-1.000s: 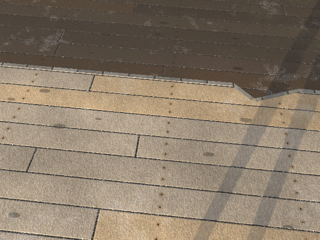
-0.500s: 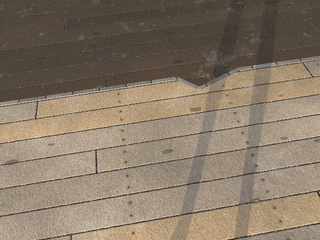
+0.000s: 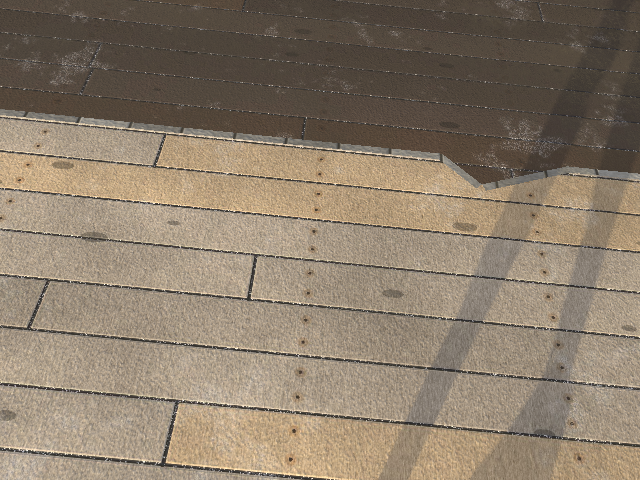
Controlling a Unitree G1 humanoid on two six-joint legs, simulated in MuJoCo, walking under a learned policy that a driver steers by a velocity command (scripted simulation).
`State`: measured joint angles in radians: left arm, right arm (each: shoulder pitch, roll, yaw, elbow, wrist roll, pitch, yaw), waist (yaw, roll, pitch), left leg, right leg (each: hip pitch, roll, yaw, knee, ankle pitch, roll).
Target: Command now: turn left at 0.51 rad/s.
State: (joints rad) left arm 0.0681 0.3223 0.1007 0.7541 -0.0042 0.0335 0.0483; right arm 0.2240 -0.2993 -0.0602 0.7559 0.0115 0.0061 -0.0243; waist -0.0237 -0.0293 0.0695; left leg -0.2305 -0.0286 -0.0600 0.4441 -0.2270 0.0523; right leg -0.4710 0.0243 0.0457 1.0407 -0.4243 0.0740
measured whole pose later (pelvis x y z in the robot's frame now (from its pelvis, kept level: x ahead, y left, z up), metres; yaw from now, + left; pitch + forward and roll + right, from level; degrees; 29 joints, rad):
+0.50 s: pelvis +0.02 -0.03 +0.00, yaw +18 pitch +1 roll +0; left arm 0.26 0.27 0.06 0.77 0.00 -0.05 0.04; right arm 0.21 -0.35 -0.09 0.70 0.02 0.02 0.00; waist 0.04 0.03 0.01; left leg -0.54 0.03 -0.05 1.01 -0.30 -0.06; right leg -0.12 -0.02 -0.05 0.32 -0.22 -0.01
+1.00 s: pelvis +0.17 +0.11 +0.00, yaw +15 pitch +1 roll +1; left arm 0.20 0.30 0.06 0.76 -0.02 -0.05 -0.03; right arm 0.37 -0.26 -0.05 0.77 -0.01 -0.09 0.00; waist -0.05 -0.05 0.02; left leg 0.03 -0.04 0.15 0.21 -0.27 0.05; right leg -0.71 -0.07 0.07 0.87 0.01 0.01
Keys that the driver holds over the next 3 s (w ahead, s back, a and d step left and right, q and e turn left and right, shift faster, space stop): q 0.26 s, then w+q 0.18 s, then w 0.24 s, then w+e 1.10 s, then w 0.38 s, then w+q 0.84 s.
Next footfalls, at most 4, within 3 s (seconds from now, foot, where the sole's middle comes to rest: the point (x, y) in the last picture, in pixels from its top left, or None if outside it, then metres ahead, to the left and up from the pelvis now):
0.26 right None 0.07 -0.14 -0.78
0.70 left None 0.10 0.17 -0.78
1.20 right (263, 462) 0.48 0.08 -0.78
1.66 left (173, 343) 0.74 0.30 -0.78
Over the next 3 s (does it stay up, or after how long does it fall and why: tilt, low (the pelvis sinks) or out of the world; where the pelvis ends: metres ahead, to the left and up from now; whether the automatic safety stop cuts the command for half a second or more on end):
stays up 1.25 0.06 0.00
